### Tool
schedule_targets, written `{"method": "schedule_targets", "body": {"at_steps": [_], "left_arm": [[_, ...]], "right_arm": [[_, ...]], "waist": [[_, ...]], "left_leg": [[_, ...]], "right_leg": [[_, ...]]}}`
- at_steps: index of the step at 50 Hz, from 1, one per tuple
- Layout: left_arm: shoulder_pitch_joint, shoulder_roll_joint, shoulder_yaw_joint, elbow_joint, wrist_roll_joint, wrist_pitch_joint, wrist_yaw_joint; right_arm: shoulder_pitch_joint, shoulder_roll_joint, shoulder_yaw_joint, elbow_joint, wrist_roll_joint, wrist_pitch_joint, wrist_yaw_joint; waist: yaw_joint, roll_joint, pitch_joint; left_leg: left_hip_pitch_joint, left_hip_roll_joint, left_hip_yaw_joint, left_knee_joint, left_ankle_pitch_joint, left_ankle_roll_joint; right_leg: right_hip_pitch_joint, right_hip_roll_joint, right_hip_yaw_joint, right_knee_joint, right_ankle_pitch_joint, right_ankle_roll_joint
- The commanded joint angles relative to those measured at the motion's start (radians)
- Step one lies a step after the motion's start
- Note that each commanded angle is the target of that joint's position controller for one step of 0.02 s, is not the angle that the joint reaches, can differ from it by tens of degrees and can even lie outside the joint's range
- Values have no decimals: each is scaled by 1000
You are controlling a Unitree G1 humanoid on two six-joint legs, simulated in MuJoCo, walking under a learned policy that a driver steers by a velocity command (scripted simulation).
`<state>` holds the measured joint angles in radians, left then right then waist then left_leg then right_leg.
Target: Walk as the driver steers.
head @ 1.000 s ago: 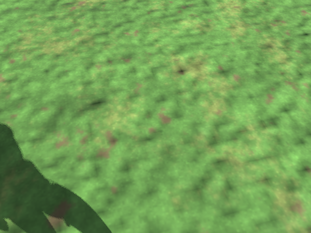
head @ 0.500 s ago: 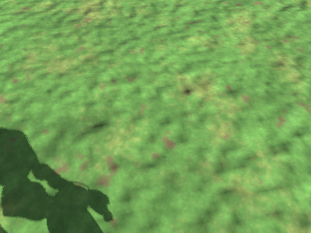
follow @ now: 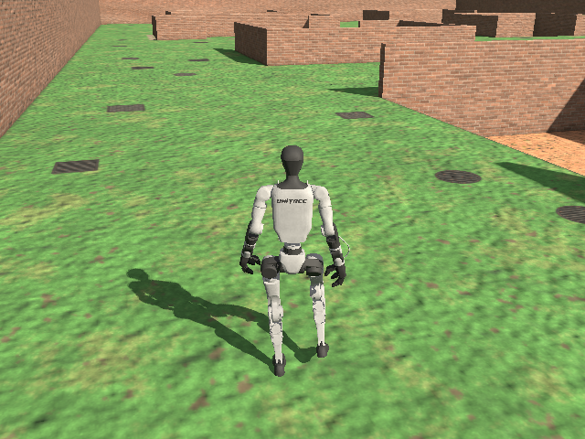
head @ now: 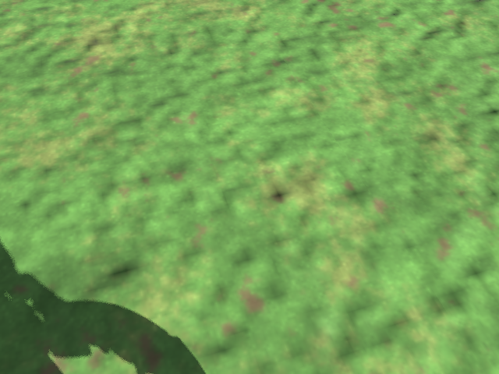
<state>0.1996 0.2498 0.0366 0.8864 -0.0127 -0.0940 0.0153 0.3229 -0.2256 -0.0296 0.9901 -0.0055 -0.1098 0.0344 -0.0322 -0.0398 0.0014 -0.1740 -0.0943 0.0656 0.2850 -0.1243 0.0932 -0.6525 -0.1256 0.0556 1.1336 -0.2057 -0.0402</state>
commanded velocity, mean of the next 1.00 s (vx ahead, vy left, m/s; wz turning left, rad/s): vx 0.50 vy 0.00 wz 0.33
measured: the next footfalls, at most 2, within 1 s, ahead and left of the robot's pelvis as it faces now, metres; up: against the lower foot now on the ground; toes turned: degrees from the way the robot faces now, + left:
right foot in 0.30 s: +0.33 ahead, -0.17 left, +0.00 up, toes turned -1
left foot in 0.86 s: +0.59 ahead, +0.12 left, +0.00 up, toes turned +22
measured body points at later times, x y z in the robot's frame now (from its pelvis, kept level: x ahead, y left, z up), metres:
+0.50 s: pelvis +0.27 -0.08 +0.00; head +0.29 -0.09 +0.45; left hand +0.31 +0.19 -0.12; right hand +0.37 -0.34 -0.14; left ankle +0.27 +0.09 -0.65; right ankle +0.29 -0.17 -0.74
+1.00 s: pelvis +0.52 +0.03 -0.01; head +0.55 +0.05 +0.44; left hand +0.53 +0.32 -0.13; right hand +0.73 -0.18 -0.13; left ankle +0.55 +0.10 -0.74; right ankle +0.49 -0.15 -0.64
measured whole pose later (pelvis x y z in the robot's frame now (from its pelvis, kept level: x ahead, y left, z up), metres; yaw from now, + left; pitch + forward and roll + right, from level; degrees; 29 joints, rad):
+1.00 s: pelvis +0.52 +0.03 -0.01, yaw +24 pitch +2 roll +0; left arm 0.19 0.27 0.06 0.84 -0.02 -0.13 0.01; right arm 0.22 -0.26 -0.09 0.79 0.01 -0.06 0.03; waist -0.01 -0.01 0.05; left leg -0.36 -0.10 0.02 0.50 -0.18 0.11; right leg -0.44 -0.07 0.03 1.24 -0.38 -0.01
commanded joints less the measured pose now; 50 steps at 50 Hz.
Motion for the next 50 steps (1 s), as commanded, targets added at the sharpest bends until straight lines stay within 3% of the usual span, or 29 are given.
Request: {"method": "schedule_targets", "body": {"at_steps": [1,5,10,12,13,14,15,16,17,18,20,22,24,29,33,37,40,41,42,43,44,45,46,47,48,49,50], "left_arm": [[34,43,12,-42,12,5,7],[-126,29,6,-83,3,-6,-5],[-249,43,3,-131,-10,-15,-35],[-232,65,10,-140,-9,-25,-45],[-177,83,20,-130,-9,-31,-45],[-44,120,43,-91,-7,-35,-41],[164,196,70,-43,3,-39,-32],[296,310,100,-18,19,-30,-28],[314,221,76,-15,23,-29,-30],[220,157,55,-30,18,-32,-29],[53,81,30,-54,9,-33,-35],[12,53,25,-39,21,-38,-39],[32,69,33,-16,29,-43,-34],[69,102,43,11,34,-35,-5],[118,132,51,26,23,-22,11],[168,150,61,44,8,5,14],[129,189,72,28,-1,21,19],[113,205,76,21,-4,28,22],[87,216,78,13,-8,34,22],[81,210,74,-2,-6,31,23],[157,55,31,-47,37,8,6],[123,74,22,-88,-3,-44,-10],[-9,132,38,-120,-41,-72,-19],[-34,127,34,-130,-37,-81,-17],[-27,129,40,-113,-12,-77,-8],[-3,143,51,-110,5,-63,-4],[10,143,56,-114,10,-47,-6]], "right_arm": [[-40,-134,-22,-56,2,-17,-20],[39,-161,-27,-39,18,-4,-34],[112,-170,-32,-5,26,17,-36],[109,-178,-37,-2,28,27,-38],[92,-185,-38,-6,28,33,-39],[72,-175,-33,-14,24,38,-38],[53,-133,-15,-40,10,36,-36],[154,-9,21,-58,11,16,-30],[157,-63,9,-41,33,-6,-28],[77,-154,-19,-61,60,-12,-29],[-4,-139,-28,-78,47,3,-43],[28,-96,-35,-71,41,34,-43],[33,-66,-37,-77,42,55,-41],[-98,-62,-46,-145,31,60,-32],[-239,-42,-36,-203,22,57,-6],[-339,-37,-31,-269,28,57,21],[-305,-71,-48,-296,31,61,33],[-233,-100,-64,-288,34,64,32],[-100,-145,-90,-259,37,64,28],[65,-222,-129,-215,35,68,9],[90,-333,-148,-203,37,70,-10],[114,-312,-131,-238,20,53,-5],[100,-238,-112,-230,10,42,-2],[35,-193,-100,-238,20,34,-3],[-53,-157,-88,-260,24,31,-1],[-103,-129,-77,-277,19,29,-4],[-115,-125,-74,-285,15,29,-7]], "waist": [[47,74,53],[-11,78,54],[-49,94,81],[-24,104,71],[15,113,46],[84,106,-25],[166,52,-176],[152,-198,-333],[164,-208,-391],[142,-134,-236],[80,-42,-83],[31,-72,-26],[15,-51,-3],[29,-21,43],[77,2,86],[101,4,114],[47,-43,54],[1,-64,5],[-77,-59,-68],[-155,-5,-154],[-55,279,-210],[-63,245,-390],[-99,153,-275],[-59,94,-173],[-6,23,-113],[32,28,-91],[53,37,-79]], "left_leg": [[-98,283,-214,-204,66,172],[-15,266,-163,-186,81,126],[143,326,-180,-114,56,112],[176,349,-205,-58,99,97],[170,343,-209,2,196,86],[141,295,-181,147,339,65],[-15,228,-128,422,286,29],[-429,61,-35,824,-111,-51],[-545,52,-200,995,-427,-43],[-615,107,-221,1053,-360,-25],[-557,191,-184,969,-192,-30],[-457,223,-178,905,-109,-36],[-468,222,-176,898,-57,-40],[-575,210,-186,683,128,-56],[-581,207,-106,497,202,-46],[-617,195,-43,409,110,-16],[-448,116,49,386,-30,32],[-340,74,75,388,-77,54],[-150,31,86,328,-47,86],[145,46,-11,262,-4,130],[475,311,-491,235,-8,268],[606,449,-930,34,-163,395],[553,415,-806,-3,-108,321],[408,374,-654,5,-31,276],[245,329,-544,1,66,240],[135,297,-475,-17,143,224],[69,278,-450,-40,169,219]], "right_leg": [[-26,-43,3,-146,156,27],[6,3,-35,-428,305,36],[3,32,-43,-577,222,17],[67,48,-46,-623,143,-9],[159,72,-63,-648,113,-22],[335,102,-82,-674,102,-44],[641,-6,26,-643,124,-99],[1047,-269,433,-700,18,-238],[1051,-315,654,-818,-69,-263],[916,-287,497,-830,-68,-206],[653,-201,241,-903,29,-146],[517,-137,90,-965,109,-114],[490,-124,-7,-982,236,-121],[540,-127,-128,-1005,309,-123],[611,-148,-198,-1013,303,-113],[750,-185,-243,-946,391,-101],[770,-183,-291,-795,799,-73],[762,-177,-302,-678,950,-63],[712,-152,-316,-493,991,-42],[521,-105,-316,-220,782,2],[78,65,-275,151,-202,57],[-98,171,-11,339,-406,58],[-202,113,45,333,-312,27],[-193,66,39,244,-216,7],[-115,27,35,158,-159,12],[-34,2,39,94,-127,21],[16,-6,39,54,-110,32]]}}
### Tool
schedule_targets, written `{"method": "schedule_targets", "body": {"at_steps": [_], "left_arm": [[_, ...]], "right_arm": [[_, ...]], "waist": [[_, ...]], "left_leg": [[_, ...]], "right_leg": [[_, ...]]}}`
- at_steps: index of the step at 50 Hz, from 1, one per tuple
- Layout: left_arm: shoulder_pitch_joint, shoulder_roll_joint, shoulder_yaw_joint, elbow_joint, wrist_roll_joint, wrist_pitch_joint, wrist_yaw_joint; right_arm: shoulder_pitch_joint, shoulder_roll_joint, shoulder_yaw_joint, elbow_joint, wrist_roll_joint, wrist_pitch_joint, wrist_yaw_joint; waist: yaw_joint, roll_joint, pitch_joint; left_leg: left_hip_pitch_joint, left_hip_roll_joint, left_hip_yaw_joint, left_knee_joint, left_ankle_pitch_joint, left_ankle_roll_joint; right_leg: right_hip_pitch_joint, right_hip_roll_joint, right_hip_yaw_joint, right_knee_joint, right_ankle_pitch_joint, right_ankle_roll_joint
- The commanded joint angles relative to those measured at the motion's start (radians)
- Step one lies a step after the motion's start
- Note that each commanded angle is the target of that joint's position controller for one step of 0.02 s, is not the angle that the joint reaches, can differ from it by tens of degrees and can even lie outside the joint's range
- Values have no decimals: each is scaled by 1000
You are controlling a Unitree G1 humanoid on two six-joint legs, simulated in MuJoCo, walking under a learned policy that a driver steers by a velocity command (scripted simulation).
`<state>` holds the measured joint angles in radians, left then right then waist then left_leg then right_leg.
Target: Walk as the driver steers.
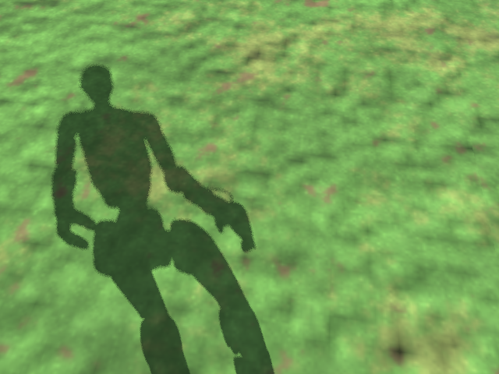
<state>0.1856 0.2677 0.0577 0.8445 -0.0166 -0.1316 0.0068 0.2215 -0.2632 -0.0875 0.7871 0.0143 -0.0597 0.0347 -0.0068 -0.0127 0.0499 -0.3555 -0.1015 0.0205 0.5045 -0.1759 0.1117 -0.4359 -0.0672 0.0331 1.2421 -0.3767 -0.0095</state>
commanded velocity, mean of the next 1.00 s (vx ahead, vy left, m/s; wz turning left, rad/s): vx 0.50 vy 0.00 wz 0.11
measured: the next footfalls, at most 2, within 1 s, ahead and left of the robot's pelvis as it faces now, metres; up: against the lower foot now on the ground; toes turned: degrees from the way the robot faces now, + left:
right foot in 0.36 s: +0.40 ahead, -0.12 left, +0.00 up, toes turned +10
left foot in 0.88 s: +0.61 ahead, +0.17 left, +0.00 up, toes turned +5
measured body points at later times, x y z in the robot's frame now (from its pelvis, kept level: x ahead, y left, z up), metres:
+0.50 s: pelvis +0.29 -0.04 +0.00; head +0.31 -0.04 +0.45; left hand +0.38 +0.24 -0.10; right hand +0.40 -0.30 -0.12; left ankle +0.15 +0.06 -0.64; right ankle +0.36 -0.13 -0.73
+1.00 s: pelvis +0.53 +0.05 +0.00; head +0.55 +0.06 +0.45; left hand +0.54 +0.33 -0.13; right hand +0.73 -0.19 -0.08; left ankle +0.57 +0.16 -0.73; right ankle +0.43 -0.10 -0.65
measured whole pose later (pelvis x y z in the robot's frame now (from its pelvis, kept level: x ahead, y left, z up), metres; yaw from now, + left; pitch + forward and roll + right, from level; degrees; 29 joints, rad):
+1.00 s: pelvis +0.53 +0.05 +0.00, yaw +3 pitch +2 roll +0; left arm 0.37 0.29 0.06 0.85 -0.03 -0.06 0.01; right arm 0.12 -0.24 -0.05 0.71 0.00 -0.10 0.02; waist 0.04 -0.03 0.01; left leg -0.37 0.00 0.04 0.50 -0.17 0.02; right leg -0.39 -0.01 0.07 1.12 -0.42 -0.03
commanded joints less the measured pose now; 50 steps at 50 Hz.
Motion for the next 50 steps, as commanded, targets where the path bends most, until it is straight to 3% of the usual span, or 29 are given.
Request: {"method": "schedule_targets", "body": {"at_steps": [1,4,8,12,15,17,18,19,20,21,22,23,24,25,28,30,33,37,40,42,43,44,45,46,47,48,49,50], "left_arm": [[27,112,35,-80,21,3,3],[-60,78,26,-120,35,21,10],[-196,45,10,-157,26,17,-2],[-282,61,7,-191,14,2,-25],[-287,91,15,-209,14,-12,-38],[-186,116,27,-187,15,-18,-36],[-63,147,43,-155,23,-21,-31],[116,199,56,-132,35,-20,-26],[234,260,78,-87,35,-9,-33],[238,169,55,-78,5,-4,-38],[167,118,39,-93,0,3,-34],[98,105,29,-110,11,13,-32],[62,90,23,-110,18,15,-35],[47,77,15,-111,27,12,-36],[65,95,18,-90,17,6,-36],[87,128,27,-76,13,9,-28],[123,143,30,-59,5,21,-19],[207,152,29,-24,-8,38,-16],[228,163,33,-14,-12,54,-8],[209,182,40,-15,-12,64,-1],[197,175,36,-18,-11,66,1],[186,136,23,-30,-2,63,-1],[208,56,-3,-63,27,54,0],[309,17,-15,-79,-9,38,-2],[247,126,13,-65,-33,39,1],[169,150,23,-85,-31,45,2],[145,135,25,-86,-20,54,3],[141,119,28,-91,-12,64,1]], "right_arm": [[-9,-99,-18,-83,0,-23,-12],[43,-146,-29,-76,2,-24,-34],[104,-136,-25,-65,8,-13,-48],[173,-128,-18,-31,7,-13,-46],[187,-140,-20,-20,3,-5,-52],[156,-149,-21,-26,2,2,-54],[133,-131,-13,-36,-2,3,-51],[114,-99,3,-62,-16,0,-49],[273,-26,23,-52,9,-14,-45],[258,-91,19,-38,19,-23,-43],[143,-144,5,-60,25,-27,-40],[68,-135,9,-80,14,-29,-40],[30,-122,7,-92,-4,-31,-39],[42,-113,3,-91,-10,-28,-38],[66,-66,12,-85,-7,-16,-39],[-1,-53,19,-109,-12,-15,-42],[-94,-36,28,-128,-11,-21,-36],[-223,-35,31,-162,-3,-34,-22],[-272,-60,24,-185,4,-50,-6],[-218,-91,12,-173,4,-61,-4],[-127,-118,-4,-146,0,-64,-10],[16,-168,-24,-116,-14,-67,-20],[184,-255,-45,-100,-27,-61,-31],[215,-266,-46,-80,-28,-47,-24],[181,-173,-24,-85,-19,-45,-24],[117,-130,-8,-88,-10,-45,-25],[49,-100,5,-89,-14,-46,-21],[1,-78,9,-85,-19,-49,-19]], "waist": [[36,11,-116],[20,26,-76],[-40,87,-58],[-88,108,-38],[-77,122,-32],[-16,143,-66],[43,126,-150],[118,43,-296],[76,-267,-423],[93,-234,-372],[101,-126,-209],[76,-30,-132],[51,-5,-69],[23,-27,-69],[2,-69,-73],[14,-56,-59],[45,-53,-49],[89,-57,-18],[84,-72,-8],[36,-90,-31],[-15,-84,-78],[-80,-58,-186],[-124,119,-354],[-80,368,-449],[-99,217,-322],[-89,157,-201],[-53,102,-138],[-22,120,-93]], "left_leg": [[210,274,-381,-273,260,203],[133,238,-305,-291,329,192],[120,179,-243,-269,229,124],[205,232,-296,-229,164,111],[326,287,-361,-163,229,100],[348,273,-352,-74,437,75],[314,219,-310,66,550,51],[159,156,-249,335,389,15],[-229,-2,-165,691,-180,-66],[-382,29,-227,813,-383,-64],[-441,78,-215,843,-303,-61],[-414,129,-163,806,-220,-61],[-392,160,-142,737,-171,-66],[-336,191,-138,685,-138,-67],[-293,210,-98,574,-108,-88],[-326,220,-83,463,-35,-106],[-305,210,-64,273,134,-112],[-228,160,-47,94,229,-123],[-192,139,-60,13,174,-109],[-85,124,-55,-40,120,-90],[57,111,-40,-76,112,-68],[293,179,-90,-47,133,-26],[622,409,-323,0,168,50],[769,550,-704,-138,-69,162],[663,508,-659,-187,-217,129],[530,476,-513,-209,-195,94],[403,431,-410,-244,-111,77],[312,399,-330,-279,-52,73]], "right_leg": [[-184,-65,50,-100,71,18],[-199,-42,19,-272,191,59],[-147,16,1,-585,446,58],[-130,32,2,-699,495,28],[-146,41,2,-752,372,-14],[-12,73,-34,-799,322,-54],[176,60,-24,-801,364,-91],[455,-92,138,-766,402,-163],[817,-300,572,-831,216,-330],[809,-328,727,-927,7,-319],[674,-290,593,-950,-26,-272],[532,-249,472,-971,54,-243],[421,-213,401,-1000,156,-239],[361,-179,343,-1020,231,-226],[298,-145,234,-1067,375,-237],[296,-147,188,-1092,435,-244],[305,-117,110,-1102,451,-212],[306,-110,110,-1068,415,-196],[358,-147,170,-1012,385,-184],[369,-158,199,-948,411,-162],[346,-125,180,-860,497,-140],[251,-65,137,-668,489,-106],[0,38,58,-327,168,-54],[-275,107,62,-86,-240,-27],[-358,47,113,23,-183,-25],[-379,13,91,29,-86,-27],[-334,-21,78,4,-11,-20],[-298,-47,79,-38,42,-14]]}}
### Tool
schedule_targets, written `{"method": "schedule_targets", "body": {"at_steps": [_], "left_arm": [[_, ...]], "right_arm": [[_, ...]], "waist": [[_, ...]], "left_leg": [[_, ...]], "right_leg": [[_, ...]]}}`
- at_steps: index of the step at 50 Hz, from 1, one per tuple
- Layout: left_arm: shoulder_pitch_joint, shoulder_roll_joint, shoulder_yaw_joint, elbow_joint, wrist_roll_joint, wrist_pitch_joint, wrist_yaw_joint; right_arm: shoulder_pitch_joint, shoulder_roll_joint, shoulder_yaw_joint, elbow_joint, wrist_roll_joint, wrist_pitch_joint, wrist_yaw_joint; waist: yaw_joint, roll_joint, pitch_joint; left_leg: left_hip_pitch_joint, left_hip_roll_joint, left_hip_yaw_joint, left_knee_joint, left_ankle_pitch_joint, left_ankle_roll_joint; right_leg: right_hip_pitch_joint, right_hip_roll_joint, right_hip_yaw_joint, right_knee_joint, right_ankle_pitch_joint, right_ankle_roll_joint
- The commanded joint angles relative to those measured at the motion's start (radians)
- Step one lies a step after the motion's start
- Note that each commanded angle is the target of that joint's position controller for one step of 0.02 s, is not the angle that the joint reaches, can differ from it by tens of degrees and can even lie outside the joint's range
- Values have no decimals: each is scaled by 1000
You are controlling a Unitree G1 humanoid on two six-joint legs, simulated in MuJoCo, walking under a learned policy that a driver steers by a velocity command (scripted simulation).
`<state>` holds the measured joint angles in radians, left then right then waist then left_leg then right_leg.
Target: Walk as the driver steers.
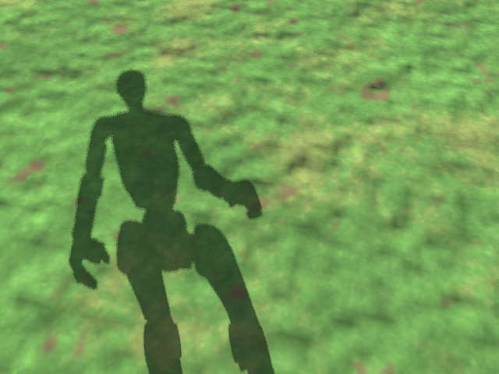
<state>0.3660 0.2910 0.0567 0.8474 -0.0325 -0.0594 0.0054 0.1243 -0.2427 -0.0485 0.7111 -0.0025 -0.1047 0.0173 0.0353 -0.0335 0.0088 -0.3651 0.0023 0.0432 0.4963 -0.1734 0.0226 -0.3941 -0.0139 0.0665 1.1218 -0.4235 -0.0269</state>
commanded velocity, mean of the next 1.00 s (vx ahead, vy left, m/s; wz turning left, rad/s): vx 0.50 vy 0.00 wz -0.43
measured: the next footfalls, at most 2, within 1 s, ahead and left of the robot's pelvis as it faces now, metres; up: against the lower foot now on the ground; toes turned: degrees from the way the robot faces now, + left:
right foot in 0.42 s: +0.33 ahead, -0.19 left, +0.00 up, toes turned -18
left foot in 0.92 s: +0.69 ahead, -0.11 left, +0.00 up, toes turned -27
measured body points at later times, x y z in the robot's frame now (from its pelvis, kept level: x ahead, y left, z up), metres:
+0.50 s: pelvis +0.24 -0.08 -0.01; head +0.28 -0.10 +0.43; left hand +0.49 +0.12 -0.10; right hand +0.23 -0.38 -0.14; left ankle +0.13 +0.11 -0.64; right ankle +0.30 -0.17 -0.73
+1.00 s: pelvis +0.53 -0.14 -0.01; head +0.56 -0.15 +0.44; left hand +0.69 +0.09 -0.13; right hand +0.59 -0.46 -0.09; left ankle +0.65 -0.09 -0.73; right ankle +0.32 -0.18 -0.67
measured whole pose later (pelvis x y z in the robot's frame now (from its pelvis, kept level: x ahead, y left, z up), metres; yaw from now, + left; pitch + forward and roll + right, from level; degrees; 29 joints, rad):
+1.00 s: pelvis +0.53 -0.14 -0.01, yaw -27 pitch +2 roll +1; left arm 0.37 0.29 0.06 0.78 -0.02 -0.04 0.01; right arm 0.10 -0.28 -0.05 0.73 0.01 -0.12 0.04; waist 0.04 -0.02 0.01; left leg -0.44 -0.04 0.03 0.55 -0.15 0.05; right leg -0.22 0.07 0.13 0.99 -0.49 -0.04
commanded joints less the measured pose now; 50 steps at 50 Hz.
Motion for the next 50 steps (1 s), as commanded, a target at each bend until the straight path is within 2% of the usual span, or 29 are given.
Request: {"method": "schedule_targets", "body": {"at_steps": [1,3,5,9,13,16,18,19,20,21,22,23,24,25,26,27,29,31,35,38,41,44,45,46,47,48,49,50], "left_arm": [[-26,76,29,-94,3,4,-1],[-31,48,28,-104,1,22,-4],[-66,44,29,-126,8,31,-4],[-162,28,20,-162,10,25,-23],[-302,17,9,-221,12,23,-49],[-350,34,13,-262,11,26,-63],[-310,63,28,-271,14,30,-66],[-224,91,46,-255,13,33,-63],[-60,142,77,-211,10,35,-54],[98,238,114,-176,8,44,-32],[45,343,119,-193,3,32,-31],[78,247,92,-218,10,16,-38],[44,195,75,-207,18,2,-42],[-15,167,66,-214,15,-3,-40],[-85,133,55,-228,18,-2,-37],[-123,114,46,-247,30,-2,-33],[-134,120,48,-252,29,-7,-25],[-110,138,52,-240,24,-11,-12],[-49,131,47,-200,19,-10,3],[1,144,48,-167,16,-12,1],[37,144,49,-139,14,-6,3],[31,154,53,-125,17,9,8],[10,154,52,-128,16,13,9],[-2,133,42,-136,21,15,8],[12,88,22,-159,41,13,9],[154,9,0,-156,16,-4,4],[92,97,11,-150,7,-14,2],[-34,141,24,-182,2,-21,-2]], "right_arm": [[71,-93,-30,-3,-8,-9,-1],[56,-104,-38,14,-10,-20,-3],[70,-124,-46,34,-12,-25,-10],[94,-158,-55,63,-11,-14,-23],[149,-198,-66,90,4,4,-29],[171,-223,-76,108,21,24,-29],[156,-253,-84,107,29,37,-32],[146,-264,-87,105,34,45,-34],[137,-252,-81,101,37,51,-37],[157,-203,-60,82,9,44,-39],[241,-60,-13,20,-23,13,-23],[120,-152,-27,13,19,-24,-11],[40,-188,-37,-13,50,-40,-6],[36,-172,-32,-8,34,-46,-13],[43,-177,-37,5,7,-43,-21],[66,-184,-43,9,1,-31,-19],[79,-163,-43,7,-7,-8,-18],[43,-138,-35,-4,-14,5,-20],[-86,-95,-13,-27,-9,1,-8],[-169,-101,-9,-49,6,-7,7],[-212,-125,-14,-74,8,-18,20],[-160,-146,-23,-69,8,-26,26],[-83,-163,-35,-49,5,-28,22],[47,-199,-52,-16,-2,-30,17],[217,-260,-65,3,-15,-30,12],[300,-307,-82,44,-7,-19,19],[306,-218,-58,49,25,-16,23],[231,-179,-44,35,25,-10,18]], "waist": [[-40,161,-31],[-21,145,-11],[-20,110,4],[-47,91,25],[-101,75,68],[-104,85,82],[-64,118,36],[-10,126,-21],[79,103,-105],[133,-25,-199],[-2,-270,-292],[87,-126,-369],[86,-80,-225],[40,-3,-155],[-3,14,-104],[-37,-7,-91],[-58,-6,-77],[-55,0,-54],[5,-35,-23],[45,-47,11],[57,-50,35],[22,-81,25],[-24,-83,-16],[-85,-63,-116],[-141,49,-274],[-90,347,-380],[-129,250,-316],[-133,169,-166]], "left_leg": [[254,272,-284,-305,-11,155],[204,263,-189,-345,92,163],[211,270,-121,-358,175,174],[251,253,10,-363,228,155],[325,277,79,-352,218,138],[418,305,109,-294,296,115],[447,304,145,-171,604,92],[440,288,168,-34,765,77],[365,246,200,181,795,46],[102,199,204,504,467,-6],[-331,-11,68,829,-414,-63],[-433,-2,-129,913,-411,-41],[-503,38,-121,890,-312,-16],[-457,81,-123,805,-225,-5],[-382,111,-122,720,-176,-11],[-310,129,-131,679,-142,-15],[-263,121,-116,606,-110,-42],[-275,107,-99,505,-29,-71],[-227,73,-81,204,245,-80],[-197,51,-77,91,323,-64],[-249,44,-85,25,246,-27],[-186,22,-62,-11,123,18],[-72,-6,-31,-44,120,42],[135,14,-44,-31,165,79],[440,191,-244,11,201,158],[752,387,-699,-94,-31,316],[728,371,-801,-189,-267,291],[597,332,-665,-210,-269,247]], "right_leg": [[-289,-120,45,64,120,8],[-276,-125,36,51,172,20],[-317,-129,48,1,237,32],[-321,-120,17,-212,417,33],[-311,-106,-53,-382,445,8],[-309,-86,-93,-446,339,-28],[-199,-27,-153,-463,234,-67],[-75,21,-186,-482,207,-93],[159,77,-200,-549,270,-129],[473,-44,19,-572,297,-191],[759,-282,604,-704,115,-380],[781,-322,742,-833,33,-380],[687,-298,599,-837,121,-331],[542,-254,480,-827,218,-296],[406,-214,381,-834,322,-271],[318,-189,334,-855,390,-265],[234,-166,287,-886,479,-273],[194,-146,224,-902,537,-270],[181,-93,129,-902,487,-206],[208,-121,153,-902,394,-195],[330,-173,204,-846,421,-191],[406,-200,228,-778,578,-165],[405,-171,203,-698,736,-147],[356,-116,158,-538,819,-120],[166,-41,110,-246,580,-81],[-215,119,49,92,-83,-4],[-349,72,120,184,-144,-7],[-401,16,82,184,-49,-11]]}}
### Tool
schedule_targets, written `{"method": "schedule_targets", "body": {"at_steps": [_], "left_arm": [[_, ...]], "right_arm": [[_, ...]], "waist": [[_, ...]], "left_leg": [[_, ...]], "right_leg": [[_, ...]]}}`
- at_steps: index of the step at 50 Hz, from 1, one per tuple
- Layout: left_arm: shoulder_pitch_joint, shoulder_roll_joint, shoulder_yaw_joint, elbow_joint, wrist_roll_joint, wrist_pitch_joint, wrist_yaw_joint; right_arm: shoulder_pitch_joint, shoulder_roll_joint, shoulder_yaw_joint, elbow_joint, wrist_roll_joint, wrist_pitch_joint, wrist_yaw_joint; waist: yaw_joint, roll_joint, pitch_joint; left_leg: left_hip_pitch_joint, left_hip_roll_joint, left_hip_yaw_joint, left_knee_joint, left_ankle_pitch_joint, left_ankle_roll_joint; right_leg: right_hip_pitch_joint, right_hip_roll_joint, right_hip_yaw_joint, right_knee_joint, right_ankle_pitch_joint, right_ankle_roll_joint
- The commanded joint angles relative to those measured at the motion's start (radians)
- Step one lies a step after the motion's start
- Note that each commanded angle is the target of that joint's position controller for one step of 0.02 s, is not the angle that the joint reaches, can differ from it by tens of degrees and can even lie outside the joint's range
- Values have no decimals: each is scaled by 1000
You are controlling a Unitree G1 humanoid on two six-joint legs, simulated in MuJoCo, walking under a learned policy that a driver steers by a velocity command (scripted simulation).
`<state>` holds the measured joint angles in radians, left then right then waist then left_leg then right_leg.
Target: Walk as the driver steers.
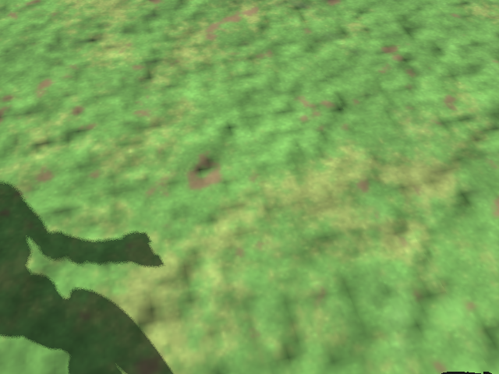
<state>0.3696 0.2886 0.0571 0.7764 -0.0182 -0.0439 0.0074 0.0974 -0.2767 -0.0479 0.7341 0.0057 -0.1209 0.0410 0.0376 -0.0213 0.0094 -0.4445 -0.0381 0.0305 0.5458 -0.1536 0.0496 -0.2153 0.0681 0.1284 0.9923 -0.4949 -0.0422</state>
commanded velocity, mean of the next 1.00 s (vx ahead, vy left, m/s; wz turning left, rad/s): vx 0.50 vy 0.00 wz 0.44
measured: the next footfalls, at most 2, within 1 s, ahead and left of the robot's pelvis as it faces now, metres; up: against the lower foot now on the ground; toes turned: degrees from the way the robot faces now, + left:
right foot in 0.42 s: +0.39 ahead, -0.11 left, +0.00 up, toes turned +14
left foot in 0.92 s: +0.55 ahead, +0.24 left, +0.00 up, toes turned +32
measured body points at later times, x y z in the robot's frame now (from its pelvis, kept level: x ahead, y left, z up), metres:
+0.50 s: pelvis +0.27 -0.02 +0.01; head +0.29 -0.02 +0.46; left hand +0.42 +0.26 -0.06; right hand +0.36 -0.30 -0.12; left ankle +0.12 +0.09 -0.65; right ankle +0.35 -0.12 -0.72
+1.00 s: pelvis +0.49 +0.11 -0.01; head +0.52 +0.14 +0.44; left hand +0.39 +0.39 -0.13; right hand +0.79 -0.01 -0.08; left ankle +0.52 +0.22 -0.72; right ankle +0.41 -0.10 -0.63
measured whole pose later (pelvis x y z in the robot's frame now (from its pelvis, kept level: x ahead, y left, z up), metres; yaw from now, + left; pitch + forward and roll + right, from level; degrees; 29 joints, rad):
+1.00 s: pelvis +0.49 +0.11 -0.01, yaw +31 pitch +2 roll -1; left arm 0.29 0.31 0.06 0.82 -0.03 -0.08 0.00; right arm 0.12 -0.30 -0.06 0.63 0.02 -0.03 0.04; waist 0.04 0.00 0.06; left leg -0.47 -0.04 0.03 0.63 -0.20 0.09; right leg -0.26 -0.07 -0.03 1.14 -0.48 0.02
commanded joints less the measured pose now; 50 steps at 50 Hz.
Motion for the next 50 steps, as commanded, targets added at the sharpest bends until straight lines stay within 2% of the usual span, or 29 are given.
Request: {"method": "schedule_targets", "body": {"at_steps": [1,2,3,5,7,11,16,18,19,20,21,22,23,24,25,26,27,29,32,37,41,43,44,45,46,47,48,49,50], "left_arm": [[-109,135,20,-128,0,-44,-2],[-136,124,23,-138,17,-50,-2],[-120,111,24,-139,24,-51,-4],[-93,78,19,-137,26,-48,-4],[-138,58,11,-154,30,-44,-1],[-283,31,-3,-181,24,-53,-8],[-399,63,8,-214,6,-73,-25],[-369,87,20,-210,3,-81,-27],[-307,100,29,-193,5,-84,-24],[-210,131,45,-173,15,-87,-16],[-44,194,63,-156,29,-86,-6],[20,263,79,-125,35,-67,-10],[7,174,61,-128,23,-63,-14],[-32,117,45,-132,19,-62,-12],[-84,95,35,-132,24,-59,-13],[-122,71,27,-124,26,-57,-15],[-144,62,24,-118,32,-59,-15],[-155,68,30,-102,27,-68,-15],[-145,108,45,-72,25,-75,-11],[-120,153,56,-36,18,-61,-2],[-76,190,68,-4,-3,-42,-1],[-78,218,76,1,-12,-29,3],[-81,234,80,1,-17,-22,6],[-92,228,77,-2,-20,-14,10],[-66,187,58,-8,0,-18,14],[40,35,4,-65,46,-40,-3],[-34,106,10,-58,10,-75,-17],[-136,165,28,-80,-33,-87,-22],[-157,149,20,-84,-28,-92,-17]], "right_arm": [[195,-134,-37,-3,3,16,-7],[161,-122,-31,-10,-4,20,-7],[146,-111,-25,-15,-12,20,-9],[149,-111,-26,-13,-2,19,-12],[166,-140,-35,-3,7,21,-23],[216,-170,-48,16,17,37,-42],[297,-173,-51,35,26,61,-52],[286,-179,-56,29,24,69,-56],[273,-166,-53,24,23,72,-57],[264,-134,-42,13,17,70,-55],[251,-72,-20,-16,-2,65,-52],[378,-16,-2,-51,23,51,-52],[361,-115,-22,-29,40,51,-55],[270,-162,-37,-39,35,57,-53],[231,-151,-39,-44,26,63,-53],[204,-138,-41,-55,18,68,-50],[203,-121,-42,-61,21,75,-44],[194,-83,-36,-74,25,89,-37],[138,-65,-29,-106,15,97,-32],[0,-48,-16,-143,16,86,-2],[-89,-64,-20,-192,19,89,16],[-67,-91,-34,-203,13,93,20],[-3,-117,-49,-193,11,98,18],[147,-159,-76,-154,13,101,11],[324,-225,-109,-107,16,109,-7],[300,-349,-121,-112,24,101,-18],[345,-265,-94,-139,18,87,-15],[317,-210,-77,-116,7,73,-8],[254,-184,-67,-116,8,66,-10]], "waist": [[-114,78,-84],[-88,61,-33],[-58,81,-31],[-33,107,-43],[-36,102,-28],[-82,96,-3],[-114,111,2],[-82,132,-6],[-44,135,-26],[5,124,-90],[76,8,-231],[20,-314,-338],[38,-222,-265],[53,-128,-146],[30,-67,-88],[10,-67,-40],[-13,-91,-16],[-28,-97,-1],[-28,-59,14],[18,-34,39],[33,-38,68],[1,-62,36],[-42,-74,-11],[-129,-55,-88],[-203,18,-181],[-78,315,-264],[-155,204,-425],[-170,136,-270],[-131,85,-178]], "left_leg": [[534,329,-549,-278,-185,201],[429,295,-493,-299,-80,203],[372,263,-449,-316,8,199],[328,230,-387,-340,108,211],[283,220,-337,-361,168,221],[221,172,-265,-357,159,178],[271,196,-346,-275,71,151],[288,208,-393,-218,57,131],[273,186,-391,-165,72,111],[223,134,-362,-47,99,80],[91,68,-275,240,-47,40],[-235,-38,-155,536,-436,-10],[-355,35,-188,679,-419,-21],[-380,66,-180,716,-326,-26],[-345,97,-159,705,-252,-35],[-327,119,-156,667,-205,-41],[-287,142,-153,642,-176,-44],[-258,154,-132,608,-141,-54],[-290,164,-129,500,-50,-71],[-229,145,-65,232,165,-51],[-214,124,-17,122,100,-7],[-128,72,35,97,-3,32],[-25,30,68,86,-45,56],[183,-19,87,26,3,91],[503,29,-36,11,37,137],[836,318,-597,-61,-79,317],[874,398,-854,-227,-234,364],[778,368,-700,-246,-171,305],[631,335,-563,-241,-80,267]], "right_leg": [[-553,-106,-19,269,100,5],[-526,-130,-29,201,146,11],[-468,-151,-28,154,177,16],[-421,-155,-48,63,182,38],[-416,-150,-69,-53,218,65],[-333,-113,-77,-324,464,91],[-250,-70,-58,-486,506,85],[-177,-68,-57,-528,450,63],[-83,-70,-68,-565,442,41],[81,-107,-50,-571,429,7],[331,-289,116,-551,391,-59],[585,-497,535,-633,200,-210],[533,-494,604,-680,17,-210],[425,-449,449,-692,52,-171],[315,-402,326,-712,172,-149],[234,-366,242,-738,262,-143],[169,-340,167,-766,321,-132],[112,-327,75,-810,406,-140],[113,-340,-23,-840,517,-158],[143,-318,-190,-842,565,-121],[241,-353,-246,-802,621,-90],[281,-357,-285,-695,895,-69],[283,-348,-308,-581,1061,-57],[226,-316,-343,-385,1126,-30],[0,-281,-345,-108,907,10],[-461,-99,-290,267,-41,73],[-547,-72,-59,388,-105,63],[-623,-116,-55,388,-11,44],[-602,-164,-67,315,75,31]]}}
